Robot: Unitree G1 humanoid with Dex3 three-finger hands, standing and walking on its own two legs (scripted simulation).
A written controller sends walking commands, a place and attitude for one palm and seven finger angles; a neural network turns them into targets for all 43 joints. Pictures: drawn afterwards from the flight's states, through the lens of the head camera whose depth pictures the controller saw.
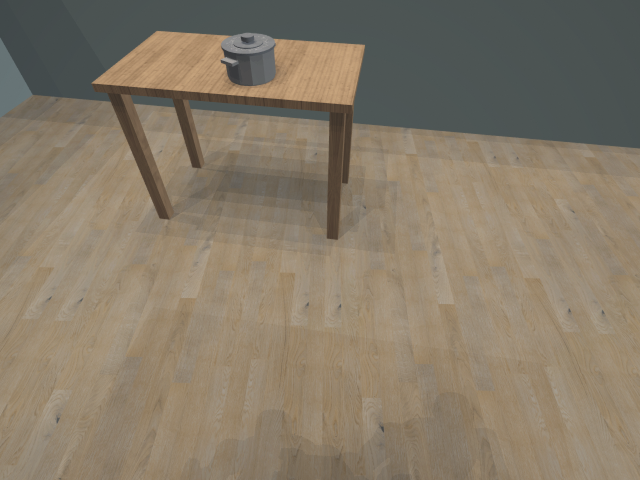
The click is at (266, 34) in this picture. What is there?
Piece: lid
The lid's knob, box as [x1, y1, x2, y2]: [241, 33, 253, 41]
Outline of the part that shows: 241,34 241,40 253,40 253,34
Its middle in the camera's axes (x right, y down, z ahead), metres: -0.24 -0.66 +1.26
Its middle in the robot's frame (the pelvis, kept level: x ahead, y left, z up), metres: +1.38 +0.31 +0.00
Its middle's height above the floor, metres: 0.78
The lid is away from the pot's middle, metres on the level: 0.00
